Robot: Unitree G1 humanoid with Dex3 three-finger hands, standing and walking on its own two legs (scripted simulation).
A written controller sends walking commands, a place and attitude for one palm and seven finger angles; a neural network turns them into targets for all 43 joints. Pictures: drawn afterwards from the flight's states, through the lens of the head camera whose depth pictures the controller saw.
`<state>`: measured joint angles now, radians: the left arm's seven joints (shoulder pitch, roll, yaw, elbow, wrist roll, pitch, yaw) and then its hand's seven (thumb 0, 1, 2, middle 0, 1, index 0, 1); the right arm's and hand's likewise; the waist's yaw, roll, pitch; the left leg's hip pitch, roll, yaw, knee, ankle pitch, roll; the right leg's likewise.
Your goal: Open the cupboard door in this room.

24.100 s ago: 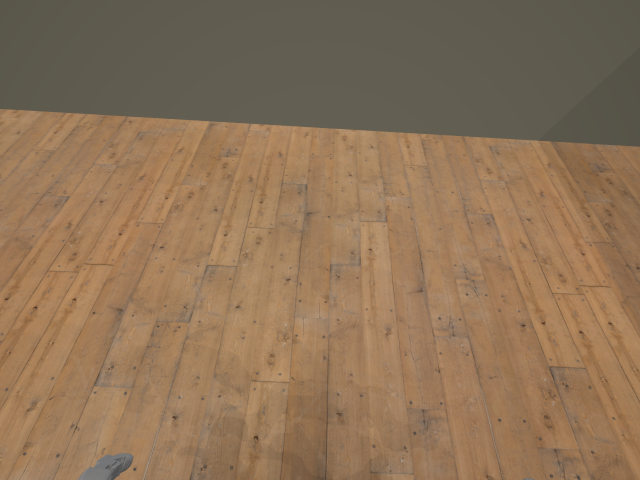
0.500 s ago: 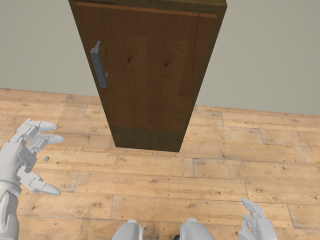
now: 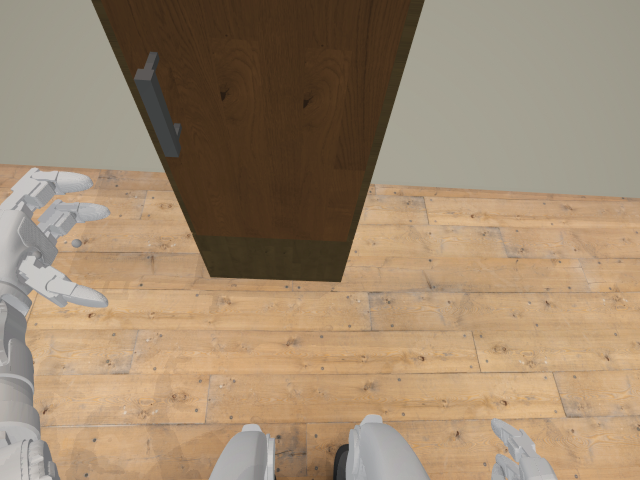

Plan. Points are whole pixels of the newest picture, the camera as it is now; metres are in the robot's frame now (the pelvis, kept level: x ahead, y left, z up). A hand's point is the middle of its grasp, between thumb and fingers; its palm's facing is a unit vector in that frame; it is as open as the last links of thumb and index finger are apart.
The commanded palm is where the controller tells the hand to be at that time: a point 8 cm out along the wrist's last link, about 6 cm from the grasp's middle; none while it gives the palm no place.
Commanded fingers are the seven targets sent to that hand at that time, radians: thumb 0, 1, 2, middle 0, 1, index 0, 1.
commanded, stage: move the hooked fingers beside the handle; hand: left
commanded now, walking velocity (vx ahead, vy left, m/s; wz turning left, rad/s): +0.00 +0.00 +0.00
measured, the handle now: (163, 107) +0.61 +0.24 +0.04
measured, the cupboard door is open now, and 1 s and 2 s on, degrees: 0 0 0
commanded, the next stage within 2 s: slide the fingers in behind the handle in 1.94 s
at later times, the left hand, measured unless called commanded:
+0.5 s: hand (92, 186) +0.45 +0.29 +0.05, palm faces -0.01 -1.00 -0.03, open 14.0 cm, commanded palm +0.44 +0.33 +0.05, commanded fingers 0.00 -0.50 0.30 -0.30 -1.20 -0.30 -1.20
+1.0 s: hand (114, 139) +0.53 +0.29 +0.05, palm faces -0.01 -1.00 -0.02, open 14.0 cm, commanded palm +0.53 +0.32 +0.04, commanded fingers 0.00 -0.50 0.30 -0.30 -1.20 -0.30 -1.20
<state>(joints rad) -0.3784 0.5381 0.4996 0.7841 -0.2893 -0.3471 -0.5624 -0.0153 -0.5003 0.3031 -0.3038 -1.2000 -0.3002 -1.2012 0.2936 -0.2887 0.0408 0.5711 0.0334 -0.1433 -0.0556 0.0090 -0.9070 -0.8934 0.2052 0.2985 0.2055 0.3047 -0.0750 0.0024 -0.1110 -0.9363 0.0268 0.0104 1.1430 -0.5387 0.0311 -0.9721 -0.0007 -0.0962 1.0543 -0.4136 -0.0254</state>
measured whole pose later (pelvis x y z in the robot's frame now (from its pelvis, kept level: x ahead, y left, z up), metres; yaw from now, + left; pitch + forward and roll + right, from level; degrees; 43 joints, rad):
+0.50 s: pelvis +0.00 +0.01 -0.01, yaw -1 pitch +22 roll -4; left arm -0.70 0.64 0.53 1.06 -0.18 -0.43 -0.53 -0.02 -0.50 0.30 -0.30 -1.20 -0.30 -1.20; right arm 0.33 -0.28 0.04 0.60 0.01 -0.03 -0.04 0.01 -0.91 -0.89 0.21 0.30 0.21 0.30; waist -0.13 0.00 -0.10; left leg -1.03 0.03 0.02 1.18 -0.54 0.05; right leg -1.05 0.00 -0.09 1.06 -0.40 -0.01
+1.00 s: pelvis +0.00 +0.02 -0.02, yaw -2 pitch +28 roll -6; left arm -1.00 0.83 0.56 1.25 -0.07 -0.35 -0.50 -0.02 -0.50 0.30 -0.30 -1.20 -0.30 -1.20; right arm 0.38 -0.30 0.08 0.59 -0.01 0.06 -0.03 0.00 -0.91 -0.89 0.21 0.30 0.21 0.30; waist -0.23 0.02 -0.09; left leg -1.18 0.04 -0.01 1.24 -0.55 0.06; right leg -1.19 0.01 -0.11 1.09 -0.39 0.00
